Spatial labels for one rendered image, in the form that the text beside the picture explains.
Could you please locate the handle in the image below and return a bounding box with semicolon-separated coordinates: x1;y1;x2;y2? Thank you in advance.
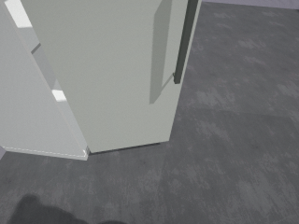
173;0;199;84

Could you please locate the fridge door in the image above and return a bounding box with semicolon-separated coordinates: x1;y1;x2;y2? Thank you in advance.
20;0;202;153

